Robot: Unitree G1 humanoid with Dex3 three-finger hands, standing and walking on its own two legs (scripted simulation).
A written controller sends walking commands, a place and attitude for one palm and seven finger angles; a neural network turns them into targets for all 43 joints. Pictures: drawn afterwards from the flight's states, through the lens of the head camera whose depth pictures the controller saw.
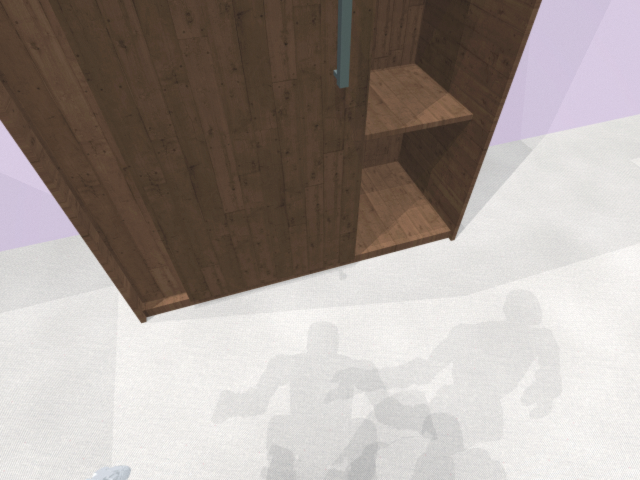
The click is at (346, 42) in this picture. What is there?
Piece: wardrobe's sliding door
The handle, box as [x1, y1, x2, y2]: [333, 0, 351, 87]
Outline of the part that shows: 351,0 338,0 337,69 334,70 333,74 337,79 337,84 339,87 348,86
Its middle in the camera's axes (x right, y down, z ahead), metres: +0.04 -0.46 +0.85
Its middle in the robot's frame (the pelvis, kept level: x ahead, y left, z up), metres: +0.97 +0.00 +0.16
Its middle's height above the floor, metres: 0.93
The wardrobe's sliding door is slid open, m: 0.45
